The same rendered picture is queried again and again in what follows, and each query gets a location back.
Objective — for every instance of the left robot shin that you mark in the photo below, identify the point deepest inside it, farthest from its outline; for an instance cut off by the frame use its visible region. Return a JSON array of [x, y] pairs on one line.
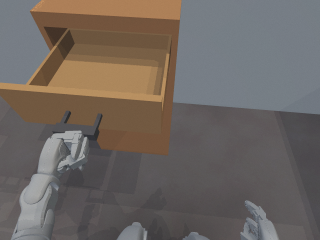
[[136, 224]]

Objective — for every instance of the robot shin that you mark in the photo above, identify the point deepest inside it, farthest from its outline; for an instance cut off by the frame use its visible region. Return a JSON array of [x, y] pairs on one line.
[[136, 224], [193, 233]]

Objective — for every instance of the handle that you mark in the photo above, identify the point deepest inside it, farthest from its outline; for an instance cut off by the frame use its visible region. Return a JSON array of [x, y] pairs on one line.
[[92, 132]]

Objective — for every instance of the left robot forearm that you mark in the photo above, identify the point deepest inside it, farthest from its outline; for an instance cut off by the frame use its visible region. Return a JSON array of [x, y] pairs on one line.
[[37, 202]]

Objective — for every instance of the right robot shin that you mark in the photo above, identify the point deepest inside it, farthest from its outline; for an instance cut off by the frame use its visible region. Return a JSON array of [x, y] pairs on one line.
[[193, 233]]

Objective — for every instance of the robot left hand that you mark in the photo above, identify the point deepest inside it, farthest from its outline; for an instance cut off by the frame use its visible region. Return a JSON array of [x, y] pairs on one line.
[[70, 145]]

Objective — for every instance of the robot right hand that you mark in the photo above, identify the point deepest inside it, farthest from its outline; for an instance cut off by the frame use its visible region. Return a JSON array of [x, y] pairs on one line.
[[262, 230]]

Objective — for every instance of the drawer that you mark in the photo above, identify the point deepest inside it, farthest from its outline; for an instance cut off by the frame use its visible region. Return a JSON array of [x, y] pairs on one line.
[[121, 75]]

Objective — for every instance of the cabinet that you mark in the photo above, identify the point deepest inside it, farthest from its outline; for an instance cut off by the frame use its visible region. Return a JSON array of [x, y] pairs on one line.
[[53, 17]]

